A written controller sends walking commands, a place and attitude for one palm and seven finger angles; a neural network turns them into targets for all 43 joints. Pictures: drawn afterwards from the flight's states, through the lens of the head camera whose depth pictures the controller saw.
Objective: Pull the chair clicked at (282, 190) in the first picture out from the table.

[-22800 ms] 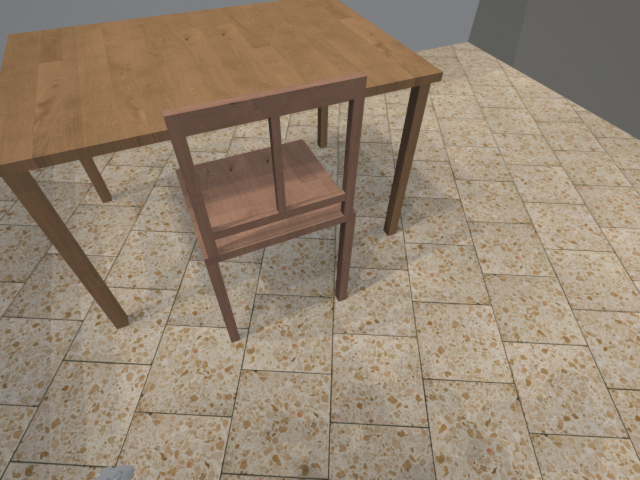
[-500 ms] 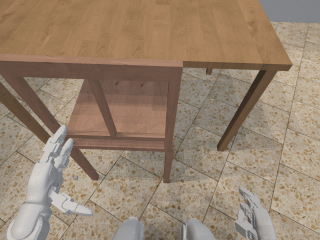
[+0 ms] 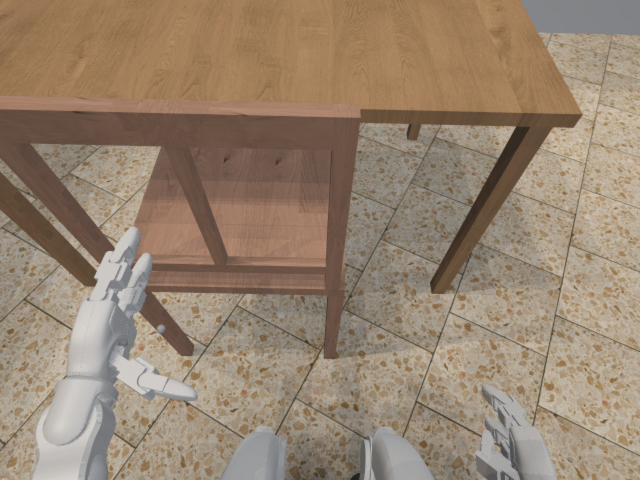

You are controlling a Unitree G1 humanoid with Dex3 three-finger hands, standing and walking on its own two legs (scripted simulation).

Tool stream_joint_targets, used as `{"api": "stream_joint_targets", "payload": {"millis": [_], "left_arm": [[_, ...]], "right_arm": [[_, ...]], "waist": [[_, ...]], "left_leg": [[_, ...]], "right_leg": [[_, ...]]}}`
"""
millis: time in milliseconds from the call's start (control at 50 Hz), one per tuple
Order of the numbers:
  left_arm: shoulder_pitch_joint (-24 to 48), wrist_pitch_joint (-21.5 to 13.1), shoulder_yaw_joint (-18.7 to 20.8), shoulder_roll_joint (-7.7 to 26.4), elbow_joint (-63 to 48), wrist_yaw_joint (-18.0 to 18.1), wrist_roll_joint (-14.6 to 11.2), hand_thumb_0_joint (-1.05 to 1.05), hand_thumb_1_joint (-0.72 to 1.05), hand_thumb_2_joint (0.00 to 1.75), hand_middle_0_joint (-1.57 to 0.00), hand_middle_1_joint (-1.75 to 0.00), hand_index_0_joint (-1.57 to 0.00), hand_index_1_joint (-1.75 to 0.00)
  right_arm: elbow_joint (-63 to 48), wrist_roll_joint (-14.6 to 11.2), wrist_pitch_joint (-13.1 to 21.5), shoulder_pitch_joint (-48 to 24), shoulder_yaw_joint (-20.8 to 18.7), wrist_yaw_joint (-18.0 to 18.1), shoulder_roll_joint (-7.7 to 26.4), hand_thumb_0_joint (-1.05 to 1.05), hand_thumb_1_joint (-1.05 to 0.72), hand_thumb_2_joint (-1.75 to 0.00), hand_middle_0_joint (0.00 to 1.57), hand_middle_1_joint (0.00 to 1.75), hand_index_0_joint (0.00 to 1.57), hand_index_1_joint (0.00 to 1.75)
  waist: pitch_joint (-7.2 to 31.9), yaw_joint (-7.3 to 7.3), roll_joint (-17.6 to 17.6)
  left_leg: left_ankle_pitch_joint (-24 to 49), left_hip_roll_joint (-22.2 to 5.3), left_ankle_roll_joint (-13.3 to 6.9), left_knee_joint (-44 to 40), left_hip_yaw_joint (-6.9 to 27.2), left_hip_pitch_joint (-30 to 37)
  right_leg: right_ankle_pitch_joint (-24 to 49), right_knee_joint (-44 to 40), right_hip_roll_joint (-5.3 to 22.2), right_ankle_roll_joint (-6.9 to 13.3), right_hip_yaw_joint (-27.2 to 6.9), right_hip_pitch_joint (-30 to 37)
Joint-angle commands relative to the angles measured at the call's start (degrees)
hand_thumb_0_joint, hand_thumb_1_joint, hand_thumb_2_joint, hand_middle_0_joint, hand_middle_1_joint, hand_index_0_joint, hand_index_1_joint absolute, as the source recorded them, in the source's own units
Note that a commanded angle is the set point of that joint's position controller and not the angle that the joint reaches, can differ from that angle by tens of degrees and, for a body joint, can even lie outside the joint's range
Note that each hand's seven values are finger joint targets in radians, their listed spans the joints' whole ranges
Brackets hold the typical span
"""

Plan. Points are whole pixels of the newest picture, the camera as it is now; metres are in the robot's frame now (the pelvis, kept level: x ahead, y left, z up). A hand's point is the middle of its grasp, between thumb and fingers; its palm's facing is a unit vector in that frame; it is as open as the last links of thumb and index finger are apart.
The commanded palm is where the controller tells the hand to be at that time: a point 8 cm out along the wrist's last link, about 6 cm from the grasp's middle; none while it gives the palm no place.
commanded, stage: aim the fingers beside a spindle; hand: left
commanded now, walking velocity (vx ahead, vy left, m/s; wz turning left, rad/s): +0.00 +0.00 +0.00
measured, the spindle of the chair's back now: (202, 212) +0.47 +0.20 +0.01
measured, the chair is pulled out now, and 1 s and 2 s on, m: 0.00 0.00 0.00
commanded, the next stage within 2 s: none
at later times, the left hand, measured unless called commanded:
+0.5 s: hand (187, 319) +0.30 +0.17 +0.03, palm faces +0.01 -1.00 -0.05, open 16.9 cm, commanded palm +0.28 +0.23 +0.03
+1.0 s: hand (207, 305) +0.32 +0.16 +0.00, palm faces -0.01 -1.00 -0.05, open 16.9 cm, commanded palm +0.29 +0.22 +0.01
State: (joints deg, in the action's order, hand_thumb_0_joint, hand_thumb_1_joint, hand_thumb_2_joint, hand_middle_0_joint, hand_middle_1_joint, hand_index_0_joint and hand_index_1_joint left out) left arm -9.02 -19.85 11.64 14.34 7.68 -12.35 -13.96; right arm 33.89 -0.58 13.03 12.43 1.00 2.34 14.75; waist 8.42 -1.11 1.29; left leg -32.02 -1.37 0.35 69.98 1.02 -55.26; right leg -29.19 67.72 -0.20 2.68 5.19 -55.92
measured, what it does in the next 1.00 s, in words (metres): stands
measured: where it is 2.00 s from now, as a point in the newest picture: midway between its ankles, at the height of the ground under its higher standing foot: outside the picture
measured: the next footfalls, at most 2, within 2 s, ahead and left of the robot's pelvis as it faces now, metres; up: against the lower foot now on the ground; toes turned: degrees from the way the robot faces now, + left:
none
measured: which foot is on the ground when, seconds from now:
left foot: down 0.00-1.00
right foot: down 0.00-1.00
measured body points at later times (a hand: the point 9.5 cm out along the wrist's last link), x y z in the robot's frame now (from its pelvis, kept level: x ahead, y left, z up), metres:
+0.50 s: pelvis +0.00 +0.00 -0.01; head +0.09 +0.00 +0.43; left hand +0.29 +0.23 +0.03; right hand +0.18 -0.24 -0.11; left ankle +0.02 +0.12 -0.64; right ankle +0.04 -0.10 -0.64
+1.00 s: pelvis -0.01 +0.00 -0.02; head +0.10 -0.01 +0.42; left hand +0.32 +0.22 +0.01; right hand +0.15 -0.25 -0.13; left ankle +0.02 +0.12 -0.64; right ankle +0.04 -0.10 -0.64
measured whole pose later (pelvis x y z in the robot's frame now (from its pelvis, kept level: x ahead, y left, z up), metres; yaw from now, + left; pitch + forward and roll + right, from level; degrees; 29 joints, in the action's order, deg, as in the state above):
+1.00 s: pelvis -0.01 +0.00 -0.02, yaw +0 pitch +21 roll +0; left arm 5.1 -23.1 8.7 12.1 20.6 -9.8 -10.5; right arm 36.1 0.1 10.4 11.0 0.3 1.6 14.5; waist 9.4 -1.3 1.1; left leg -33.2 -1.0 0.5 75.2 0.6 -63.3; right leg -30.6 73.8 0.2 3.0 4.7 -64.6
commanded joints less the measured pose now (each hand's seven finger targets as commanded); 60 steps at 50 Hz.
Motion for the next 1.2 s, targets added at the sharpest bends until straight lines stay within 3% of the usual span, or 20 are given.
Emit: {"api": "stream_joint_targets", "payload": {"millis": [0,100,160,180,200,260,380,440,520,540,580,620,680,700,780,800,880,960,1080,1180], "left_arm": [[10.1,-2.9,3.0,8.0,-11.9,-0.2,-1.0,0.0,-0.5,0.3,-0.06,-0.08,-0.06,-0.08],[10.7,-7.0,2.8,7.9,-16.2,2.1,-0.5,0.0,-0.5,0.3,-0.06,-0.08,-0.06,-0.08],[7.1,-6.9,1.6,6.1,-12.8,2.6,0.4,0.0,-0.5,0.3,-0.06,-0.08,-0.06,-0.08],[5.6,-6.1,2.8,7.2,-10.6,2.7,0.8,0.0,-0.5,0.3,-0.06,-0.08,-0.06,-0.08],[6.5,-5.3,0.7,5.2,-8.7,2.5,1.0,0.0,-0.5,0.3,-0.06,-0.08,-0.06,-0.08],[8.2,-3.1,1.0,5.3,-5.5,2.1,1.2,0.0,-0.5,0.3,-0.06,-0.08,-0.06,-0.08],[15.9,-6.1,1.5,7.0,-12.6,3.1,1.1,0.0,-0.5,0.3,-0.06,-0.08,-0.06,-0.08],[17.3,-8.0,-0.4,5.3,-12.0,3.8,2.0,0.0,-0.5,0.3,-0.06,-0.08,-0.06,-0.08],[17.3,-6.4,-0.5,5.0,-5.1,4.1,2.9,0.0,-0.5,0.3,-0.06,-0.08,-0.06,-0.08],[17.0,-5.6,-2.1,3.6,-4.0,3.7,3.1,0.0,-0.5,0.3,-0.06,-0.08,-0.06,-0.08],[14.7,-4.0,-0.7,4.3,-1.6,3.5,2.9,0.0,-0.5,0.3,-0.06,-0.08,-0.06,-0.08],[16.9,-3.4,0.1,4.8,-2.5,3.4,2.6,0.0,-0.5,0.3,-0.06,-0.08,-0.06,-0.08],[20.8,-5.2,2.7,7.4,-5.3,4.7,2.5,0.0,-0.5,0.3,-0.06,-0.08,-0.06,-0.08],[22.1,-6.3,2.1,6.7,-7.3,5.1,2.5,0.0,-0.5,0.3,-0.06,-0.08,-0.06,-0.08],[21.9,-9.3,2.7,7.2,-5.0,5.9,2.8,0.0,-0.5,0.3,-0.06,-0.08,-0.06,-0.08],[22.5,-9.4,1.2,5.6,-3.4,5.6,3.1,0.0,-0.5,0.3,-0.06,-0.08,-0.06,-0.08],[21.4,-7.3,-2.2,2.8,3.1,3.3,3.3,0.0,-0.5,0.3,-0.06,-0.08,-0.06,-0.08],[19.9,-6.0,0.3,4.7,2.6,2.1,2.2,0.0,-0.5,0.3,-0.06,-0.08,-0.06,-0.08],[23.8,-10.9,6.1,10.5,-7.7,5.6,2.0,0.0,-0.5,0.3,-0.06,-0.08,-0.06,-0.08],[19.8,-9.1,0.4,4.6,1.1,3.4,2.4,0.0,-0.5,0.3,-0.06,-0.08,-0.06,-0.08]], "right_arm": [[-8.6,-0.5,3.1,-1.9,-3.3,1.2,7.8,0.0,-0.9,-0.9,0.2,0.3,0.2,0.3],[-7.6,0.5,3.8,-1.5,-3.6,0.8,7.3,0.0,-0.9,-0.9,0.2,0.3,0.2,0.3],[-7.3,0.7,3.3,-1.7,-3.6,0.2,7.2,0.0,-0.9,-0.9,0.2,0.3,0.2,0.3],[-7.4,0.6,2.9,-1.4,-3.6,0.1,7.6,0.0,-0.9,-0.9,0.2,0.3,0.2,0.3],[-7.4,0.4,2.6,-1.8,-3.4,0.0,7.4,0.0,-0.9,-0.9,0.2,0.3,0.2,0.3],[-7.6,0.0,1.8,-1.7,-3.5,0.2,7.6,0.0,-0.9,-0.9,0.2,0.3,0.2,0.3],[-7.9,0.5,2.2,-2.1,-3.5,0.6,7.2,0.0,-0.9,-0.9,0.2,0.3,0.2,0.3],[-6.8,0.8,2.3,-2.0,-3.4,0.4,6.8,0.0,-0.9,-0.9,0.2,0.3,0.2,0.3],[-5.9,0.7,1.9,-1.7,-3.6,0.3,7.2,0.0,-0.9,-0.9,0.2,0.3,0.2,0.3],[-6.1,0.6,1.7,-1.6,-3.6,0.2,7.2,0.0,-0.9,-0.9,0.2,0.3,0.2,0.3],[-6.8,0.4,1.2,-1.2,-3.6,0.1,7.5,0.0,-0.9,-0.9,0.2,0.3,0.2,0.3],[-7.1,0.2,0.7,-1.3,-3.6,0.1,7.2,0.0,-0.9,-0.9,0.2,0.3,0.2,0.3],[-7.0,0.5,0.6,-1.4,-3.6,0.3,7.0,0.0,-0.9,-0.9,0.2,0.3,0.2,0.3],[-6.9,0.7,0.7,-1.6,-3.7,0.2,6.6,0.0,-0.9,-0.9,0.2,0.3,0.2,0.3],[-5.5,1.0,0.7,-1.5,-3.7,-0.1,6.7,0.0,-0.9,-0.9,0.2,0.3,0.2,0.3],[-5.2,1.1,0.6,-1.4,-3.6,-0.1,6.6,0.0,-0.9,-0.9,0.2,0.3,0.2,0.3],[-4.8,0.4,0.4,-0.6,-3.8,-0.2,7.2,0.0,-0.9,-0.9,0.2,0.3,0.2,0.3],[-6.0,0.0,-0.2,-0.6,-4.1,0.0,7.2,0.0,-0.9,-0.9,0.2,0.3,0.2,0.3],[-6.2,1.0,0.0,-1.4,-3.9,-0.1,6.7,0.0,-0.9,-0.9,0.2,0.3,0.2,0.3],[-5.1,0.5,-0.3,-1.1,-3.8,-0.2,7.1,0.0,-0.9,-0.9,0.2,0.3,0.2,0.3]], "waist": [[14.6,-0.31,0.2],[19.8,0.32,2.0],[18.8,0.56,2.1],[18.3,0.79,0.3],[16.3,0.14,0.4],[14.4,-0.08,-2.1],[19.7,0.18,1.1],[19.8,-0.28,2.7],[18.2,-0.74,0.1],[18.2,-1.12,-0.4],[18.9,0.14,-1.0],[20.2,0.37,-1.0],[21.9,0.45,-1.2],[23.3,0.56,-0.1],[22.0,-0.28,-1.2],[21.0,-0.7,-1.0],[18.4,-1.73,-2.1],[21.4,-0.04,-3.2],[26.4,1.29,1.8],[19.7,-1.42,-1.8]], "left_leg": [[11.6,1.9,-1.3,-9.1,0.7,4.5],[17.1,1.8,-1.0,-8.6,1.4,8.5],[16.4,1.9,-0.8,-8.5,1.2,7.1],[15.9,1.9,-0.9,-8.5,1.2,5.9],[14.1,2.0,-0.9,-8.6,1.0,4.8],[11.0,2.0,-1.0,-8.5,0.8,2.7],[14.8,2.1,-1.2,-7.0,1.0,5.2],[15.2,2.0,-1.0,-6.6,1.2,5.9],[11.3,2.0,-1.1,-6.2,1.1,2.3],[11.3,2.1,-1.2,-6.2,0.9,2.3],[12.3,2.3,-1.1,-6.5,0.6,1.5],[13.0,2.4,-1.1,-6.1,0.2,1.3],[14.3,2.4,-1.2,-5.5,0.2,1.4],[15.4,2.4,-1.2,-5.2,0.1,2.2],[14.9,2.3,-1.3,-4.1,0.0,0.8],[14.2,2.4,-1.2,-4.1,0.0,0.2],[10.8,2.4,-1.3,-3.8,0.0,-1.7],[12.7,2.6,-1.4,-3.7,-0.6,-1.9],[16.9,2.6,-1.3,-3.8,-0.2,1.8],[11.3,2.4,-1.4,-4.1,0.0,-1.2]], "right_leg": [[7.7,-11.1,-0.2,-1.9,-5.9,13.0],[13.6,-8.0,-0.7,-1.5,-4.2,12.7],[13.3,-7.4,-0.7,-1.5,-3.7,11.9],[12.7,-7.4,-0.8,-1.4,-3.7,12.0],[11.4,-7.8,-0.6,-1.6,-3.8,11.0],[8.4,-8.6,-0.5,-1.7,-4.0,10.1],[11.8,-7.0,-0.6,-1.4,-4.5,10.9],[12.1,-6.1,-0.6,-1.4,-4.2,9.2],[8.5,-6.5,-0.4,-1.5,-4.5,7.9],[8.9,-6.6,-0.4,-1.6,-4.4,8.1],[10.2,-6.6,-0.4,-1.4,-4.5,9.8],[11.5,-6.5,-0.1,-1.6,-5.0,11.1],[12.8,-5.9,-0.2,-1.6,-5.4,11.9],[14.1,-5.6,-0.2,-1.7,-5.7,12.3],[13.8,-5.3,-0.4,-1.7,-6.1,11.2],[13.3,-5.2,-0.3,-1.7,-6.0,10.6],[9.5,-6.4,-0.1,-1.6,-6.2,8.5],[12.0,-6.3,0.3,-1.8,-7.2,11.6],[16.0,-4.2,-0.4,-1.6,-6.7,13.0],[10.0,-6.2,-0.4,-1.7,-6.4,9.5]]}}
